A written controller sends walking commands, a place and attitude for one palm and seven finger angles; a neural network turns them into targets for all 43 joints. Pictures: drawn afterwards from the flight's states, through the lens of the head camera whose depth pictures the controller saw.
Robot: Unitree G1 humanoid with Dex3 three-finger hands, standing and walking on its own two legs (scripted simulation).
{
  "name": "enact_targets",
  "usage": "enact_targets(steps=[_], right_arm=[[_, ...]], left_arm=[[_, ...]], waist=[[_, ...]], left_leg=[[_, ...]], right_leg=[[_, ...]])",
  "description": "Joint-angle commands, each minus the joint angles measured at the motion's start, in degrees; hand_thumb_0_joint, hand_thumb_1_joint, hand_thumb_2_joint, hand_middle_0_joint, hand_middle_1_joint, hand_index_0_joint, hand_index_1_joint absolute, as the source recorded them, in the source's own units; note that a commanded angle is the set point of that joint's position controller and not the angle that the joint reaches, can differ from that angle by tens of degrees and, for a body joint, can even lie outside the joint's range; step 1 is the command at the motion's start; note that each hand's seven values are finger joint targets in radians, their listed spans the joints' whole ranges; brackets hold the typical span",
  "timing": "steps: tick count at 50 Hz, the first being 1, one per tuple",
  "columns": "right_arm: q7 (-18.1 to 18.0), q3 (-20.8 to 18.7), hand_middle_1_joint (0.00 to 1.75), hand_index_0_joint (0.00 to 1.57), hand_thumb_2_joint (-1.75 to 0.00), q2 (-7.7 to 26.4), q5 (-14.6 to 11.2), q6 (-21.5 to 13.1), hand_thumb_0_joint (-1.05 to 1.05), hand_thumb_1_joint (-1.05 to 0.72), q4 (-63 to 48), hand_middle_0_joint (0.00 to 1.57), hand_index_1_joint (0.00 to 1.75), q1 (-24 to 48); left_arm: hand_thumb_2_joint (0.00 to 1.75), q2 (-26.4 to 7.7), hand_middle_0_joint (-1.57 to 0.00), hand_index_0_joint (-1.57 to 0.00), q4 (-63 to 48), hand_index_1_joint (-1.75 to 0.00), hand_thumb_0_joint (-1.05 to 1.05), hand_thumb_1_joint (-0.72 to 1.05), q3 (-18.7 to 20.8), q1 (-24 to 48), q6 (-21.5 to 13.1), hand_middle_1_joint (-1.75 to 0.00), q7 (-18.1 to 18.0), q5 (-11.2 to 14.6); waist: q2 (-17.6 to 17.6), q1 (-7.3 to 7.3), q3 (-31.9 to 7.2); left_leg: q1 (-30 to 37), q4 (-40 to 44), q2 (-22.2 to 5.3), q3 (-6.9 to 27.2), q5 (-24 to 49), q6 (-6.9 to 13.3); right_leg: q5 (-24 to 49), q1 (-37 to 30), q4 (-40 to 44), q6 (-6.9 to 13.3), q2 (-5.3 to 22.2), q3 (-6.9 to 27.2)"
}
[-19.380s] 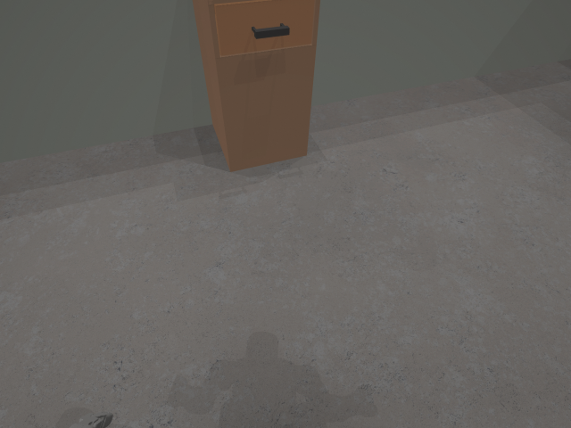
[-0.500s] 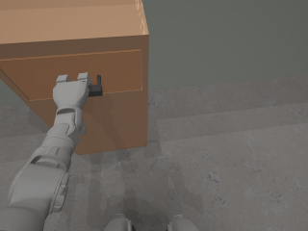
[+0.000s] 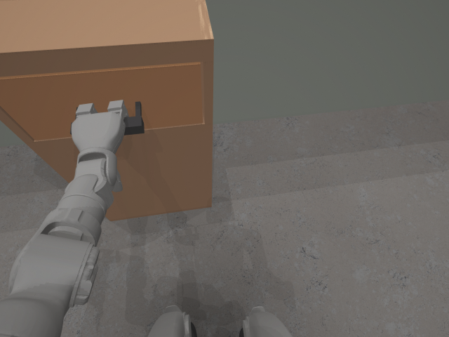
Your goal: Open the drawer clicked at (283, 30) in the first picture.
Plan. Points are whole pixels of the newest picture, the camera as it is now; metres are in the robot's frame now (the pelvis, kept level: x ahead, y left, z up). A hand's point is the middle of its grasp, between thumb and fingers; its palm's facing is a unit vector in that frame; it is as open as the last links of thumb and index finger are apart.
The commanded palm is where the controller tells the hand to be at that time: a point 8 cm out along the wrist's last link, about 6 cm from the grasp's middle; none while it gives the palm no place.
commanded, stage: lower the fingers behind the handle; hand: left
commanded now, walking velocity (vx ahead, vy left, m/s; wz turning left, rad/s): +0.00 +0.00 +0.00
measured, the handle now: (109, 118) +0.54 +0.20 +0.00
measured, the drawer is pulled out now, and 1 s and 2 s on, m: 0.00 0.00 0.05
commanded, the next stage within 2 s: close the thumb around the handle in 0.06 s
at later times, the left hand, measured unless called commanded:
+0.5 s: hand (110, 146) +0.49 +0.20 -0.02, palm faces -0.08 -0.03 -1.00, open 10.6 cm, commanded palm +0.47 +0.19 +0.03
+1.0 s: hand (110, 146) +0.48 +0.20 -0.02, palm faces -0.07 -0.04 -1.00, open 5.9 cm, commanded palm +0.46 +0.18 +0.03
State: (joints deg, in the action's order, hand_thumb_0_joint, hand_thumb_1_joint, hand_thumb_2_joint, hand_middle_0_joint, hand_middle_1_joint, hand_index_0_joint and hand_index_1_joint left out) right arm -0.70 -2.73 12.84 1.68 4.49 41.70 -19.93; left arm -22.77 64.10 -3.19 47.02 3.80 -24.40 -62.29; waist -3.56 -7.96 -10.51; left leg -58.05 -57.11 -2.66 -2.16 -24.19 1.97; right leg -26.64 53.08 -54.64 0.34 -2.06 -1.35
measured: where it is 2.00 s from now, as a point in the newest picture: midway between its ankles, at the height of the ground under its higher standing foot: outside the picture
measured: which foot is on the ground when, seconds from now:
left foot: down 0.00-1.00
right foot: down 0.00-1.00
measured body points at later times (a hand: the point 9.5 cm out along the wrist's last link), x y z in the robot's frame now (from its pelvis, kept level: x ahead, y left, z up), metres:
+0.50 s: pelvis +0.01 +0.00 +0.00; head +0.13 +0.00 +0.43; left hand +0.48 +0.20 +0.03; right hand +0.02 -0.27 -0.13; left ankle +0.02 +0.10 -0.67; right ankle -0.02 -0.12 -0.67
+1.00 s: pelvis +0.01 +0.00 +0.00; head +0.14 +0.00 +0.44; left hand +0.48 +0.20 +0.03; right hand +0.02 -0.26 -0.13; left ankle +0.02 +0.10 -0.67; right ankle -0.02 -0.12 -0.67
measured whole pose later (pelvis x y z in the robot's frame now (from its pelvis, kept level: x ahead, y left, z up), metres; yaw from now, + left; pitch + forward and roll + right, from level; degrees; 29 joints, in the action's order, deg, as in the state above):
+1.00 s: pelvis +0.01 +0.00 +0.00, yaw +0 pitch +25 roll -2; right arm 0.0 -3.5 12.8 1.8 5.5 41.7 -19.6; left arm -21.8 61.6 -3.5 44.1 4.3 -25.7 -62.1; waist -3.5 -7.3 -10.8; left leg -56.2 -56.1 -2.6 -2.4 -25.1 1.9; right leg -27.2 51.2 -53.4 0.3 -2.2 -1.0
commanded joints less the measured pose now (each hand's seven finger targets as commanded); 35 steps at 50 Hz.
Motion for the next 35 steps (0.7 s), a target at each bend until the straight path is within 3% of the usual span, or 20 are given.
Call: enact_targets(steps=[1,4,6,8,11,12,13,14,18,20,22,23,29,32,35], right_arm=[[-0.39,-3.64,0.3,0.2,-0.9,9.39,0.31,-1.13,0.0,-0.9,-2.2,0.2,0.3,-8.66],[-0.2,-3.77,0.3,0.2,-0.9,9.58,0.29,-0.98,0.0,-0.9,-2.14,0.2,0.3,-8.79],[0.05,-3.87,0.3,0.2,-0.9,9.41,0.37,-0.8,0.0,-0.9,-1.97,0.2,0.3,-8.73],[0.12,-3.86,0.3,0.2,-0.9,9.57,0.22,-0.65,0.0,-0.9,-1.75,0.2,0.3,-8.71],[0.05,-3.68,0.3,0.2,-0.9,9.88,0.31,-0.44,0.0,-0.9,-1.69,0.2,0.3,-8.49],[-0.04,-3.73,0.3,0.2,-0.9,9.74,0.21,-0.39,0.0,-0.9,-1.68,0.2,0.3,-8.74],[0.0,-3.67,0.3,0.2,-0.9,9.68,0.14,-0.36,0.0,-0.9,-1.64,0.2,0.3,-8.67],[-0.14,-3.58,0.3,0.2,-0.9,9.83,0.15,-0.26,0.0,-0.9,-1.65,0.2,0.3,-8.54],[-0.47,-3.43,0.3,0.2,-0.9,9.81,0.13,-0.19,0.0,-0.9,-2.08,0.2,0.3,-8.69],[-0.35,-3.41,0.3,0.2,-0.9,9.51,0.08,-0.2,0.0,-0.9,-2.45,0.2,0.3,-8.47],[-0.49,-3.49,0.3,0.2,-0.9,9.54,0.09,-0.3,0.0,-0.9,-2.34,0.2,0.3,-8.72],[-0.48,-3.57,0.3,0.2,-0.9,9.61,0.14,-0.28,0.0,-0.9,-2.36,0.2,0.3,-8.7],[-0.11,-3.82,0.3,0.2,-0.9,9.38,0.29,-0.32,0.0,-0.9,-2.47,0.2,0.3,-8.73],[-0.02,-3.8,0.3,0.2,-0.9,9.42,0.2,-0.16,0.0,-0.9,-2.36,0.2,0.3,-8.86],[0.05,-3.77,0.3,0.2,-0.9,9.52,0.11,-0.07,0.0,-0.9,-2.18,0.2,0.3,-8.61]], left_arm=[[0.3,-8.11,-0.3,-0.3,-9.5,-1.2,0.0,-0.5,1.19,19.82,-1.71,-1.2,-2.02,-0.18],[0.3,-9.79,-0.3,-0.3,-10.41,-1.2,0.0,-0.5,2.68,19.12,-1.53,-1.2,-3.09,-0.46],[0.3,-7.48,-0.3,-0.3,-10.02,-1.2,0.0,-0.5,1.19,19.89,-0.75,-1.2,-3.48,-0.32],[0.3,-7.48,-0.3,-0.3,-9.12,-1.2,0.0,-0.5,0.71,20.33,0.13,-1.2,-3.8,-0.57],[0.37,-9.64,-0.31,-0.31,-9.5,-1.22,0.0,-0.33,1.91,22.09,1.05,-1.22,-3.66,-0.1],[0.4,-8.49,-0.32,-0.32,-9.34,-1.22,0.0,-0.28,0.75,22.68,1.26,-1.22,-3.55,-0.45],[0.42,-7.87,-0.32,-0.32,-8.4,-1.23,0.0,-0.22,0.55,21.49,1.57,-1.23,-3.34,-0.21],[0.44,-8.42,-0.32,-0.32,-7.39,-1.24,0.0,-0.16,0.84,21.36,1.83,-1.24,-3.11,-0.23],[0.54,-9.99,-0.34,-0.34,-8.39,-1.26,0.0,0.06,1.84,20.58,1.0,-1.26,-1.81,-0.05],[0.59,-7.68,-0.35,-0.35,-7.95,-1.27,0.0,0.17,0.35,19.29,0.55,-1.27,-1.34,-0.02],[0.64,-7.77,-0.36,-0.36,-8.71,-1.28,0.0,0.28,0.23,20.86,-0.27,-1.28,-1.35,-0.15],[0.66,-8.95,-0.36,-0.36,-8.91,-1.29,0.0,0.34,1.45,19.73,-0.51,-1.29,-1.44,-0.27],[0.8,-6.71,-0.38,-0.38,-9.67,-1.33,0.0,0.68,0.32,19.01,-0.89,-1.33,-2.24,-0.16],[0.88,-8.2,-0.4,-0.4,-9.99,-1.34,0.0,0.84,1.57,18.28,-0.63,-1.34,-2.49,-0.07],[0.9,-7.7,-0.4,-0.4,-8.93,-1.35,0.0,0.9,0.68,18.98,0.05,-1.35,-2.51,-0.17]], waist=[[-1.35,-0.93,-23.91],[-1.51,-0.28,-24.88],[-1.29,-0.92,-25.09],[-1.39,-1.3,-23.93],[-1.42,-1.18,-25.36],[-1.88,-1.83,-25.27],[-1.99,-1.45,-24.51],[0.02,-1.96,-22.95],[-0.41,-1.18,-25.47],[-0.57,-1.23,-23.31],[-0.66,-1.88,-23.64],[-0.67,-1.09,-24.15],[-1.1,-1.19,-24.62],[-0.81,-0.6,-26.03],[-0.65,-1.15,-23.69]], left_leg=[[24.02,3.31,1.95,2.38,21.93,0.41],[24.31,3.15,1.88,2.19,23.26,0.27],[24.88,3.06,1.92,2.32,24.29,0.26],[24.83,3.32,1.89,2.53,23.25,0.19],[24.74,3.48,2.07,2.34,22.97,0.27],[25.58,3.59,1.94,2.53,23.1,0.24],[25.46,3.71,1.99,2.36,22.98,0.26],[24.48,3.69,1.98,2.29,22.6,0.41],[24.44,3.44,2.14,1.99,24.06,0.47],[23.93,3.56,2.21,1.84,23.53,0.41],[24.2,3.15,2.01,2.16,23.68,0.5],[24.36,3.18,1.94,2.15,24.05,0.38],[24.94,3.03,1.91,2.12,24.76,0.31],[24.72,3.0,2.08,1.88,25.2,0.32],[23.76,3.28,2.11,1.66,23.63,0.39]], right_leg=[[20.19,-5.79,5.98,1.63,-2.16,-0.91],[21.75,-6.73,5.59,1.57,-2.09,-0.91],[22.52,-6.56,5.75,1.59,-2.16,-1.03],[21.16,-5.69,5.99,1.55,-2.24,-1.2],[21.85,-7.22,6.18,1.52,-2.1,-0.8],[21.48,-6.3,6.2,1.46,-2.14,-0.99],[21.17,-6.3,6.35,1.5,-2.2,-1.11],[21.42,-6.54,6.68,1.35,-2.15,-0.98],[24.16,-8.68,6.05,1.31,-1.94,-0.59],[23.26,-7.86,6.34,1.37,-2.05,-0.87],[23.0,-6.76,6.04,1.31,-2.06,-0.75],[23.09,-7.22,5.81,1.42,-2.03,-0.8],[23.5,-7.0,5.76,1.44,-2.12,-0.94],[24.88,-8.63,5.61,1.41,-2.11,-0.72],[23.71,-7.93,6.31,1.36,-2.11,-0.68]])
